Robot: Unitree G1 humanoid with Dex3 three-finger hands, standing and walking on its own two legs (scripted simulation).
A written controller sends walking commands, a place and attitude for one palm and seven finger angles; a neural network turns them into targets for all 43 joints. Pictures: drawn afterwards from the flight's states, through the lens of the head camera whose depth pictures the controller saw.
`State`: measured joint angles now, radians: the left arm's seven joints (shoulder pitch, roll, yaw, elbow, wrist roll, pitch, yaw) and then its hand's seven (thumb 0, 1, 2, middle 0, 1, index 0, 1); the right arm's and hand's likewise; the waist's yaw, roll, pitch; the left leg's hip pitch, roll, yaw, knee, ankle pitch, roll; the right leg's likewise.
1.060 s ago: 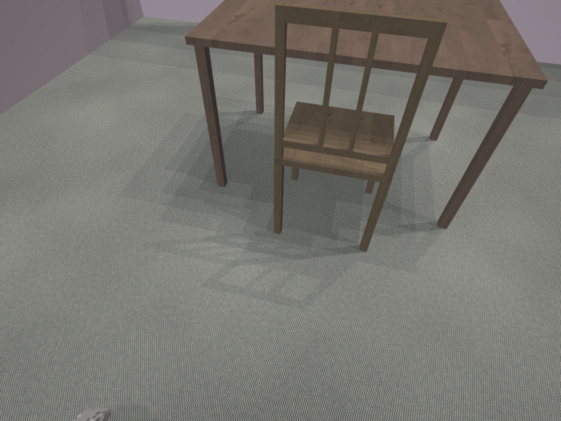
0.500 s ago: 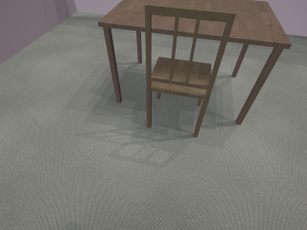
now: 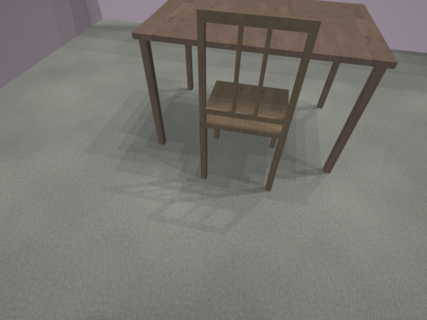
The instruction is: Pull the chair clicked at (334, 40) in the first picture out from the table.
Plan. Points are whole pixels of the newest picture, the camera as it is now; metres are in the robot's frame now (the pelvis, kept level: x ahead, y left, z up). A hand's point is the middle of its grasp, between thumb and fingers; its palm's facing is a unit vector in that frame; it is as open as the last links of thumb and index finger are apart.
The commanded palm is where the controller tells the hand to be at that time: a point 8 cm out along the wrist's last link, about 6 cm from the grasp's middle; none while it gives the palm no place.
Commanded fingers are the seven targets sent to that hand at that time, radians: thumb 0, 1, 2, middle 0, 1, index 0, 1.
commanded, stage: look at it before walking up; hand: left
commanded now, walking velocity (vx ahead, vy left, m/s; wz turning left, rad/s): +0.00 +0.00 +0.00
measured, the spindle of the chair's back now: (236, 73) +1.03 -0.04 -0.06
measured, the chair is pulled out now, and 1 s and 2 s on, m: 0.00 0.00 0.00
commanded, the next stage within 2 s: walk to a spot facing it in 0.38 s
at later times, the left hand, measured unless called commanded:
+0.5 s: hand out of the picture +0.07 +0.25 -0.16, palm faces -0.03 -0.94 -0.33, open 7.4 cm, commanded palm none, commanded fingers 0.00 0.90 0.90 -0.20 -0.30 -0.20 -0.30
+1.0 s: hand out of the picture +0.13 +0.20 -0.18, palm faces +0.01 -0.99 -0.17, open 7.3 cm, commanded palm none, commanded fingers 0.00 0.90 0.90 -0.20 -0.30 -0.20 -0.30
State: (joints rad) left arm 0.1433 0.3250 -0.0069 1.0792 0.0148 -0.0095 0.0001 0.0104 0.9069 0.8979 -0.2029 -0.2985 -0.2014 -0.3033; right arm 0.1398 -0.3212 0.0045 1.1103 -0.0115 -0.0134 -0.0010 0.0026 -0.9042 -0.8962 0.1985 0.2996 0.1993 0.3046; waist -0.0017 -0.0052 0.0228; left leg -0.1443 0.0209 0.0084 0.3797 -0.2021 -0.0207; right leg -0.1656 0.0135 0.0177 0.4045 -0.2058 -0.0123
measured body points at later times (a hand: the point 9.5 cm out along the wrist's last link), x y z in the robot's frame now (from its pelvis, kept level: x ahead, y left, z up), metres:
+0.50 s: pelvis +0.01 +0.00 +0.00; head +0.01 +0.00 +0.45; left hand +0.07 +0.30 -0.13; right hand +0.08 -0.29 -0.13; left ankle +0.00 +0.13 -0.74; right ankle +0.01 -0.11 -0.74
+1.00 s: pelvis +0.11 +0.02 -0.01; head +0.14 +0.02 +0.44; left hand +0.13 +0.25 -0.17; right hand +0.00 -0.18 -0.15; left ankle +0.00 +0.13 -0.74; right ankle +0.18 -0.10 -0.70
